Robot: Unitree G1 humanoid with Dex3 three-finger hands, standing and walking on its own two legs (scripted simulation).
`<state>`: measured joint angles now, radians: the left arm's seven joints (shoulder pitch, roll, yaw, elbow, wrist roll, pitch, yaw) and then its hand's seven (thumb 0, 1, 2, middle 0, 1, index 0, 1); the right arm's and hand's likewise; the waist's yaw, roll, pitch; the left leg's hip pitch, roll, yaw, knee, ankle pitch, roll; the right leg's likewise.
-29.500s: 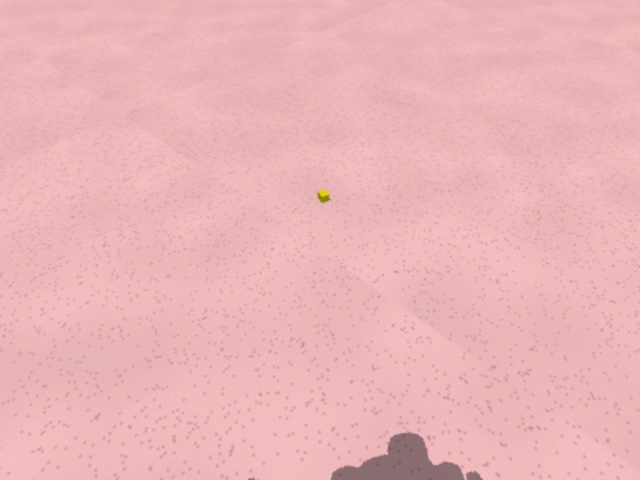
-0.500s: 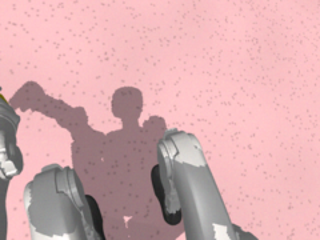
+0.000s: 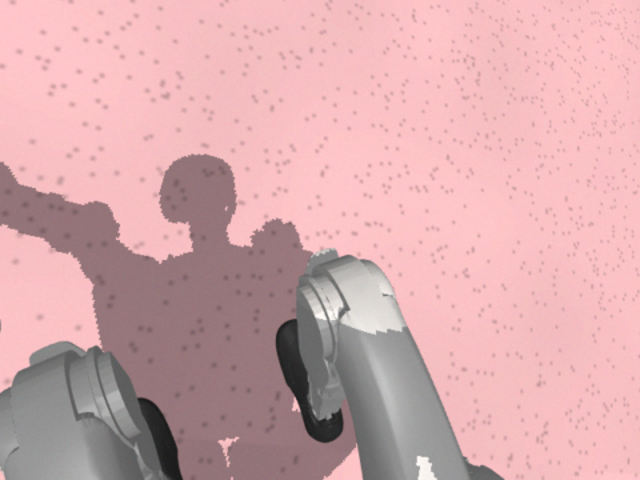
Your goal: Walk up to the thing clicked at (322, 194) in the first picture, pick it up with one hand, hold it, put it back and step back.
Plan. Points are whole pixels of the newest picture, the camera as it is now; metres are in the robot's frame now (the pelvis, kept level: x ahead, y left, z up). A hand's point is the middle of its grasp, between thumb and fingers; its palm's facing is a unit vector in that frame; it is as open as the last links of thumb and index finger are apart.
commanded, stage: rest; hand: left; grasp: from above
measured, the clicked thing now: out of the picture +0.50 +0.30 -0.23
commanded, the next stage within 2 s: open in 1.26 s
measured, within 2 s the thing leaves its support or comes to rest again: rests again in 1.10 s
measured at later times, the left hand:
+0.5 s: hand out of the picture +0.48 +0.29 -0.22, palm faces -0.28 -0.34 -0.90, open 7.2 cm
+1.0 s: hand out of the picture +0.49 +0.29 -0.24, palm faces -0.28 -0.34 -0.90, open 7.3 cm
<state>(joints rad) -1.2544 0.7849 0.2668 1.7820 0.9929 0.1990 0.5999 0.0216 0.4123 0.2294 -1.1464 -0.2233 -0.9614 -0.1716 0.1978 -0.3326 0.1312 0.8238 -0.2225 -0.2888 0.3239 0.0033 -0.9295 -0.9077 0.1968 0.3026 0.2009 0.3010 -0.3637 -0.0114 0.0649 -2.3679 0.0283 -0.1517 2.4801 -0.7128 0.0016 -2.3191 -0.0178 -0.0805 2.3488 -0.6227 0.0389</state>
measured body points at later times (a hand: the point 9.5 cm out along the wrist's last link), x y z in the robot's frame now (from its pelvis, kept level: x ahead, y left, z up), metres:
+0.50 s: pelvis +0.00 +0.01 +0.00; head +0.29 +0.08 +0.33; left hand +0.50 +0.30 -0.17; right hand -0.02 -0.24 -0.06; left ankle +0.07 +0.13 -0.28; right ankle +0.11 -0.13 -0.28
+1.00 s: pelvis -0.01 +0.01 +0.00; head +0.30 +0.09 +0.32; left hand +0.50 +0.30 -0.19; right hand -0.03 -0.23 -0.04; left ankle +0.07 +0.13 -0.28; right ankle +0.11 -0.13 -0.28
